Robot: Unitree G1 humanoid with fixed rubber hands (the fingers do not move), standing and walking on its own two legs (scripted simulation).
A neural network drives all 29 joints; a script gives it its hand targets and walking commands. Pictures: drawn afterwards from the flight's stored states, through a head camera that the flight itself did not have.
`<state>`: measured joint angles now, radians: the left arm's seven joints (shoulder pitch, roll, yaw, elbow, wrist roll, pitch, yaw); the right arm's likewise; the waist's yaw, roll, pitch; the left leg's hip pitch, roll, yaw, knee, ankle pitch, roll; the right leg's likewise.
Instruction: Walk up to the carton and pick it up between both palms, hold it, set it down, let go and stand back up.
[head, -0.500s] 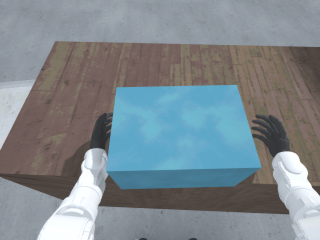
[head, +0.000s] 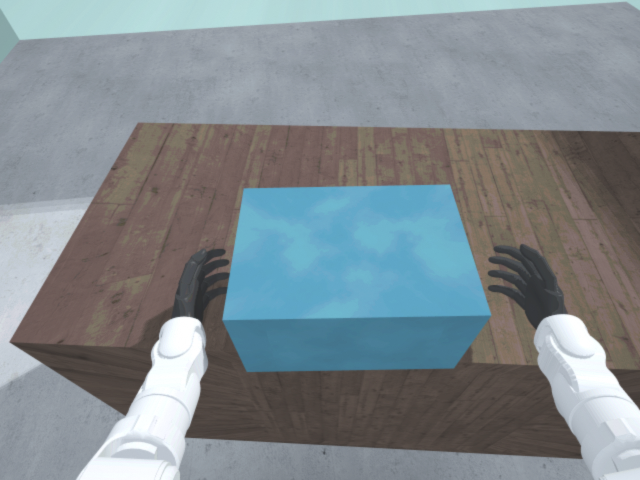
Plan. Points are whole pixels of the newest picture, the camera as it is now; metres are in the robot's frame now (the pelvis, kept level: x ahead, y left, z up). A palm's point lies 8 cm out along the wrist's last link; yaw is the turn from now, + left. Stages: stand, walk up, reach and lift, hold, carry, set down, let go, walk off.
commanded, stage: set down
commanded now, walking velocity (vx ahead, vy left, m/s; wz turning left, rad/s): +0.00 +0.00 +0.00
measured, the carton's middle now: (348, 278) +0.41 +0.02 -0.02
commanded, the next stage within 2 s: none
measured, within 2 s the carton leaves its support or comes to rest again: neither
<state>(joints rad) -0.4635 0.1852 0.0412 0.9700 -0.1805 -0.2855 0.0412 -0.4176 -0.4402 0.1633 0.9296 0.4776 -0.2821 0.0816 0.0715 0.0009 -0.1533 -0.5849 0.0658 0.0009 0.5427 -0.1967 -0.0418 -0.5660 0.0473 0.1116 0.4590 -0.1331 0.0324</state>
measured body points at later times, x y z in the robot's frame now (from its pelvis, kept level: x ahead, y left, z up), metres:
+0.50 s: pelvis +0.03 -0.01 +0.01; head +0.04 -0.01 +0.46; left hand +0.30 +0.25 +0.00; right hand +0.33 -0.24 +0.01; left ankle +0.03 +0.14 -0.73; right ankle +0.05 -0.14 -0.73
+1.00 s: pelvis +0.01 -0.01 +0.01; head -0.02 -0.01 +0.46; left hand +0.23 +0.23 -0.01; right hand +0.23 -0.24 +0.00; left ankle +0.03 +0.14 -0.73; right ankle +0.05 -0.14 -0.73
